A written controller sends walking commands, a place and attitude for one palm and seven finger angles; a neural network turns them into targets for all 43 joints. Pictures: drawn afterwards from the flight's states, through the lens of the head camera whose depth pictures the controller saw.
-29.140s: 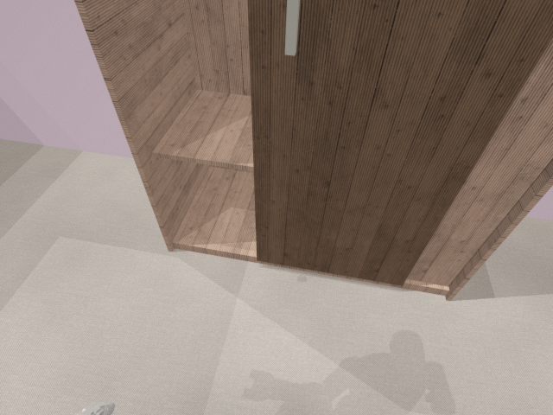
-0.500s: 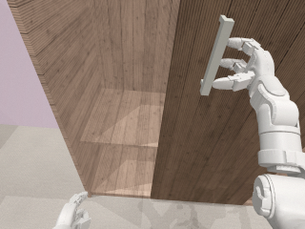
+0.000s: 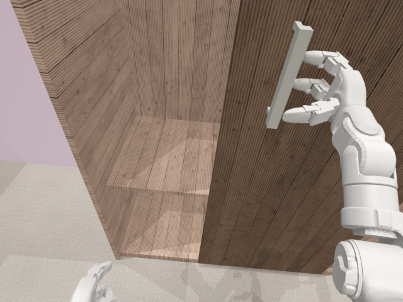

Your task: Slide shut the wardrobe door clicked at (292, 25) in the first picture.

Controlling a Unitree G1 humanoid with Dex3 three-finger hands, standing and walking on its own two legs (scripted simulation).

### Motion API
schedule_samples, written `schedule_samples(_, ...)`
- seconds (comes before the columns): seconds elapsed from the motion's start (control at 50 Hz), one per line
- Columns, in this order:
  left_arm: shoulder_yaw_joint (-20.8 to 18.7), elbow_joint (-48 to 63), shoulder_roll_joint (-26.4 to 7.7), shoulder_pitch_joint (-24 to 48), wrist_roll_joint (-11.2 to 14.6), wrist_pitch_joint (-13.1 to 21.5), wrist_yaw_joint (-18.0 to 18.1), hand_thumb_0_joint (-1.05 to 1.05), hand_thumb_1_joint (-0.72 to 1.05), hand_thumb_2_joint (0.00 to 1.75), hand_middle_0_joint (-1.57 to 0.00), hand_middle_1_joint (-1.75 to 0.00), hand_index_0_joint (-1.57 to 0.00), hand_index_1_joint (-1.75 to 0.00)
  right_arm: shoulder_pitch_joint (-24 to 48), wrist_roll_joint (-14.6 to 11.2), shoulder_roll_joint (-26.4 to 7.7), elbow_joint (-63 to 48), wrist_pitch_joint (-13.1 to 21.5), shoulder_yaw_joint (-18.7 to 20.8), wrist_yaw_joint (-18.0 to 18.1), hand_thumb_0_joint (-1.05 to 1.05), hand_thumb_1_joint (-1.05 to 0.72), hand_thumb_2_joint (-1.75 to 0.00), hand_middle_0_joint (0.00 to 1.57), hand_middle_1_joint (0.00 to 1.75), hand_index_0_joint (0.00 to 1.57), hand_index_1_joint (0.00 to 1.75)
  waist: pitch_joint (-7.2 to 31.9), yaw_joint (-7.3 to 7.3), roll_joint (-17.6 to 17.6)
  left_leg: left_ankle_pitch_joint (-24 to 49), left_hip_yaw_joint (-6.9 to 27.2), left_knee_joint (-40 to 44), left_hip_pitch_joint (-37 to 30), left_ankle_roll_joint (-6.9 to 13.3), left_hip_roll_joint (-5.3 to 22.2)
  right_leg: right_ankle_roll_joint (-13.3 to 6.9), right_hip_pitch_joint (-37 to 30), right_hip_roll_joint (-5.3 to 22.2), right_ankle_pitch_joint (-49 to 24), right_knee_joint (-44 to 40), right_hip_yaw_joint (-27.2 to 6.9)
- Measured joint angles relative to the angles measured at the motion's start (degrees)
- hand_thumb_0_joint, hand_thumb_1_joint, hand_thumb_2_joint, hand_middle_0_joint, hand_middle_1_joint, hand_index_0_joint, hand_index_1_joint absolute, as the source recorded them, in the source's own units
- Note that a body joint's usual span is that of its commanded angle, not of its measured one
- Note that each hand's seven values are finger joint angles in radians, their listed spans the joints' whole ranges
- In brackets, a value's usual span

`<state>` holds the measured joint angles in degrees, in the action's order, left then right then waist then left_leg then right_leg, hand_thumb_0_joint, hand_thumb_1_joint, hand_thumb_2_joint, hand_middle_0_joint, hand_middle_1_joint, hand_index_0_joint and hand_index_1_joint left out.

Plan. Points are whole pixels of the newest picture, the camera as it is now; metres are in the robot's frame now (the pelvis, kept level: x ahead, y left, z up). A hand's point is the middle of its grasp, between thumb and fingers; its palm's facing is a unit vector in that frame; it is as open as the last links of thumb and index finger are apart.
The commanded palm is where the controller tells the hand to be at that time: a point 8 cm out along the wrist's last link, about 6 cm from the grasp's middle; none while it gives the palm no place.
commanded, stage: slide the fingers in behind the handle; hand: right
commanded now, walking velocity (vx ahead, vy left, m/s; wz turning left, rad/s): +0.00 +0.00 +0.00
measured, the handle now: (283, 78) +0.46 -0.11 +0.26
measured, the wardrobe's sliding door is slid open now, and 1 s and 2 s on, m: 0.38 0.38 0.38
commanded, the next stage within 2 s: move the hooked fingers beside the handle in 0.60 s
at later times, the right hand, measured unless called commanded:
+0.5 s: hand (297, 91) +0.40 -0.12 +0.28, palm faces +0.01 +1.00 +0.00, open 14.1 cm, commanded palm +0.38 -0.16 +0.26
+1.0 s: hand (289, 91) +0.40 -0.10 +0.27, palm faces +0.00 +1.00 +0.00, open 14.1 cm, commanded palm +0.38 -0.16 +0.26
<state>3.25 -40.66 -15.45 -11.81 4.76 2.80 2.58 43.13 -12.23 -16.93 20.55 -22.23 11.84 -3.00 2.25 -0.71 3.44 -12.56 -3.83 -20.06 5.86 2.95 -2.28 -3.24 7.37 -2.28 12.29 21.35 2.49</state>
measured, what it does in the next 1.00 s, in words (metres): stands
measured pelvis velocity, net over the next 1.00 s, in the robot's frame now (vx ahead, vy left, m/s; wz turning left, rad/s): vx -0.01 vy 0.00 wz -0.01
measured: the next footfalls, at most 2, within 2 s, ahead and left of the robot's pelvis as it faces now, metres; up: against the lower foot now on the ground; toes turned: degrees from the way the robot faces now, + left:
none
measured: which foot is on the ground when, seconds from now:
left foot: down 0.00-1.00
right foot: down 0.00-1.00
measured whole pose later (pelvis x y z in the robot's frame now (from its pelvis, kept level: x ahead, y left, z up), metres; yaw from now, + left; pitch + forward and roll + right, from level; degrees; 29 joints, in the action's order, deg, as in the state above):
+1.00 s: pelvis -0.01 +0.00 +0.00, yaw +0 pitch -3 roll +0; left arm 3.9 -41.1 -14.2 -9.2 4.2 1.4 2.4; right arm 45.0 -11.7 -12.4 20.3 -24.5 8.6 1.3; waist 2.2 -0.1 3.3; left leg -12.2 -4.3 -19.8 5.2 3.3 -2.3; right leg -2.9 6.7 -2.3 11.5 20.8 2.0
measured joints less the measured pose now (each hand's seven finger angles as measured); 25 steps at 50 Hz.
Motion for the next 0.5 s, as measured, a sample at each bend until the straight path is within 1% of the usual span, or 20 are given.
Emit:
schedule_samples(0.08,0.25,0.07,0.26,1.20,-0.07,-0.29,-0.12,0.01,0.91,0.90,-0.20,-0.30,-0.20,-0.30,-1.07,-0.45,1.58,-2.49,-1.06,-0.95,0.46,-0.01,0.50,-0.30,0.31,1.21,0.30,1.20,0.22,0.51,0.05,-0.19,-0.10,-0.14,-0.31,-0.11,0.15,-0.08,-0.33,-0.16,0.06,-0.01,-0.11)
schedule_samples(0.18,0.72,0.12,0.85,3.11,-0.19,-0.85,0.04,0.01,0.91,0.90,-0.20,-0.30,-0.20,-0.30,-0.59,-0.09,2.43,-2.35,-2.71,-1.78,1.84,-0.01,0.50,-0.30,0.31,1.21,0.30,1.20,0.29,0.85,-0.23,-0.29,-0.29,-0.30,-0.43,-0.09,0.18,-0.07,-0.37,-0.18,0.12,0.21,-0.30)
schedule_samples(0.24,0.83,0.36,1.09,3.80,-0.29,-0.85,0.08,0.01,0.91,0.90,-0.20,-0.30,-0.20,-0.30,0.19,0.15,2.64,-2.05,-2.80,-2.24,2.55,-0.01,0.50,-0.30,0.30,1.21,0.30,1.20,0.04,0.97,-0.38,-0.26,-0.44,-0.30,-0.48,-0.04,0.21,-0.03,-0.38,-0.21,0.03,0.21,-0.45)
schedule_samples(0.36,0.84,0.53,1.21,3.86,-0.36,-1.24,-0.10,0.01,0.91,0.90,-0.20,-0.30,-0.20,-0.30,0.83,0.16,3.36,-2.69,-2.51,-2.81,2.78,-0.01,0.50,-0.30,0.30,1.20,0.30,1.20,0.11,1.13,-0.38,-0.19,-0.52,-0.09,-0.74,-0.01,0.26,0.01,-0.66,-0.29,-0.14,-0.12,-0.56)
schedule_samples(0.5,0.78,0.02,1.14,3.24,-0.37,-2.24,-0.29,0.01,0.91,0.90,-0.20,-0.30,-0.20,-0.30,0.75,0.34,4.25,-2.79,-3.57,-2.91,3.82,-0.01,0.50,-0.30,0.30,1.20,0.28,1.20,0.29,1.09,-0.24,-0.18,-0.55,-0.07,-0.88,0.02,0.25,0.03,-0.82,-0.29,-0.20,-0.21,-0.61)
